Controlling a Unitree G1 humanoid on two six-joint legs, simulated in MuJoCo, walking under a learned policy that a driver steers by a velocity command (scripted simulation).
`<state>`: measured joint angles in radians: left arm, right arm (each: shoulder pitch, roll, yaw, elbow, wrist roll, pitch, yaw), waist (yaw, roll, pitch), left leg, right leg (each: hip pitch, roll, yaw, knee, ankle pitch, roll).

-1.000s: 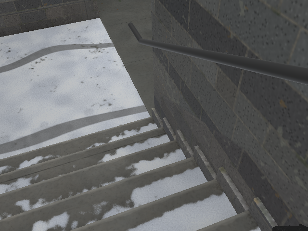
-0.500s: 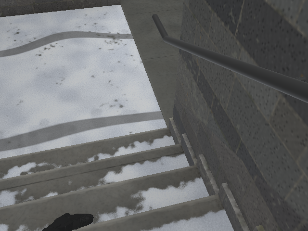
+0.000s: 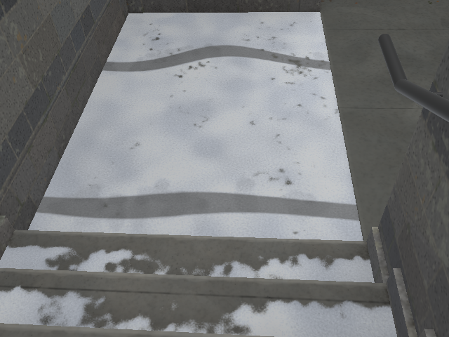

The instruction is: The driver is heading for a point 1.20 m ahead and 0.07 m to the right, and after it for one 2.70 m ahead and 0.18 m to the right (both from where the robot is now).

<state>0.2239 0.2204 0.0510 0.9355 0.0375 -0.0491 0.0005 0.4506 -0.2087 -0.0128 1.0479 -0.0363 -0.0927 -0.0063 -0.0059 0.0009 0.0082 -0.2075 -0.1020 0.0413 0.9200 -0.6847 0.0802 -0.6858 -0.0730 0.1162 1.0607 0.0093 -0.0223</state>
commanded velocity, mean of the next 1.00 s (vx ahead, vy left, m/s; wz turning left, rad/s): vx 1.00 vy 0.00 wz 0.03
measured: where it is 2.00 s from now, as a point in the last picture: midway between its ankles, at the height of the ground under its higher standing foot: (256, 193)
